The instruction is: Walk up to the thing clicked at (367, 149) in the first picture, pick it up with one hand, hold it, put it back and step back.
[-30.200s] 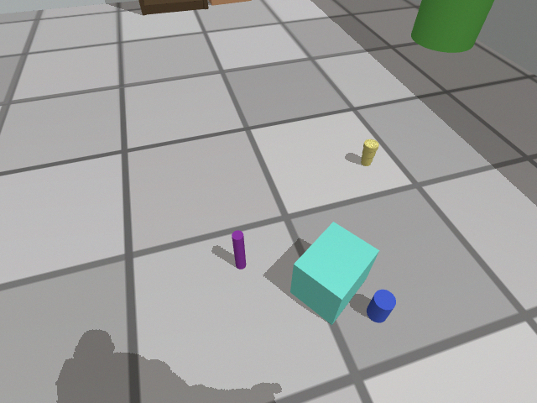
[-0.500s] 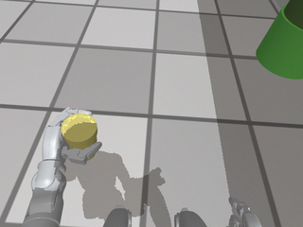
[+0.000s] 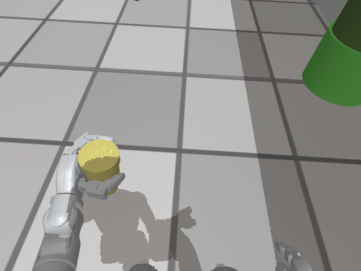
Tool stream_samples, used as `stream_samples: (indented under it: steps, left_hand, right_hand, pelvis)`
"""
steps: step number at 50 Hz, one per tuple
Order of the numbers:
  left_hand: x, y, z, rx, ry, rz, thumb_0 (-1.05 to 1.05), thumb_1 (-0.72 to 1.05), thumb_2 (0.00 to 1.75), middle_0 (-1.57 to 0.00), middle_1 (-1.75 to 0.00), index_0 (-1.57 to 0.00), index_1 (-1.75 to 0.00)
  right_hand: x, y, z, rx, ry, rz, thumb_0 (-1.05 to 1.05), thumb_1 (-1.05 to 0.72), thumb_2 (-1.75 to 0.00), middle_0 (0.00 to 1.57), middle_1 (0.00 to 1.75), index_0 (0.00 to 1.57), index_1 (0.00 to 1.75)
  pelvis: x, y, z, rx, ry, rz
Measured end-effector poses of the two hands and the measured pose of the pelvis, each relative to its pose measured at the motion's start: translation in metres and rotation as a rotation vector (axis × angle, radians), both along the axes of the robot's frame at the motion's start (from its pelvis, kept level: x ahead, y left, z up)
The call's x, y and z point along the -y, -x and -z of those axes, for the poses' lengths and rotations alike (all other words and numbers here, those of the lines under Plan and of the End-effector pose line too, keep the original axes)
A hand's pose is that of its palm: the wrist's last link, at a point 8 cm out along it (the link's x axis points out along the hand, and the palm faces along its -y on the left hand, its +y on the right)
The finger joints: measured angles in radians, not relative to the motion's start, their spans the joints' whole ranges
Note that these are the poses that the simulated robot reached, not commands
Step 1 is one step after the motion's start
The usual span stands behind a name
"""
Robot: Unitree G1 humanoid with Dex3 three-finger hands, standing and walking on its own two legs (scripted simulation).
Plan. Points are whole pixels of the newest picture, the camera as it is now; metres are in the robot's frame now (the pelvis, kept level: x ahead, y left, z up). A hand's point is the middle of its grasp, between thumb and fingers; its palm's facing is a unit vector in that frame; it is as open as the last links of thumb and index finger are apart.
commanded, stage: lift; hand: left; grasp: from the side
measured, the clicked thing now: (103, 172) +0.33 +0.18 +0.02
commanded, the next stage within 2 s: hold in 0.04 s
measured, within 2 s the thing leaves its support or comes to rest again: neither
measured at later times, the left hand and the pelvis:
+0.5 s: hand (103, 166) +0.32 +0.17 +0.06, palm faces +0.05 -1.00 +0.00, open 9.8 cm; pelvis +0.00 +0.00 +0.01, yaw +0 degrees
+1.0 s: hand (104, 165) +0.32 +0.16 +0.07, palm faces +0.04 -1.00 +0.00, open 9.8 cm; pelvis +0.00 +0.00 +0.02, yaw +0 degrees
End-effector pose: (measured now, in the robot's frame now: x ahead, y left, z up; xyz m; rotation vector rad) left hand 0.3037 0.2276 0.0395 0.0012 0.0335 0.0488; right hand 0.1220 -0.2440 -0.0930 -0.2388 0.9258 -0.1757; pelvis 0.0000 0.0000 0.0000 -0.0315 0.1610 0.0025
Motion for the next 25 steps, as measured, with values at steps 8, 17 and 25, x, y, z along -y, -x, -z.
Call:
stream_samples:
  steps: [8,17,25]
  left_hand:
    - [0.002,-0.002,-0.007,0.004,0.004,0.002,0.0,-0.26,1.02,-0.82,-0.98,-0.68,-0.97]
    - [0.004,-0.001,-0.013,0.006,0.006,0.004,0.0,-0.26,1.02,-0.82,-0.98,-0.68,-0.97]
    - [0.006,0.004,-0.018,0.015,0.004,0.0,0.0,-0.26,1.02,-0.82,-0.98,-0.68,-0.97]
  right_hand:
    - [0.001,0.0,-0.005,-0.003,0.001,0.003,0.01,-0.9,-0.89,0.2,0.3,0.2,0.3]
    - [0.002,0.001,-0.009,-0.001,-0.004,0.008,0.01,-0.91,-0.89,0.2,0.3,0.2,0.3]
    - [0.001,0.002,-0.013,0.003,-0.008,0.003,0.01,-0.91,-0.9,0.2,0.3,0.2,0.3]
  pelvis:
    - [0.001,-0.002,-0.005,0.017,-0.003,0.0]
    - [0.001,-0.002,-0.01,0.038,-0.006,0.002]
    - [0.002,0.0,-0.013,0.055,-0.007,0.001]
